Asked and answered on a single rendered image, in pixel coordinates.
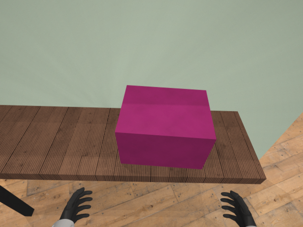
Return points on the left robot hand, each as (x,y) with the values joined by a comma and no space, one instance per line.
(71,209)

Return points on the carton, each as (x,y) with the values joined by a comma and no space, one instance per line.
(160,126)

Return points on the right robot hand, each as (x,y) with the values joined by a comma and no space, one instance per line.
(243,216)

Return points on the table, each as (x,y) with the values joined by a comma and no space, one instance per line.
(79,144)

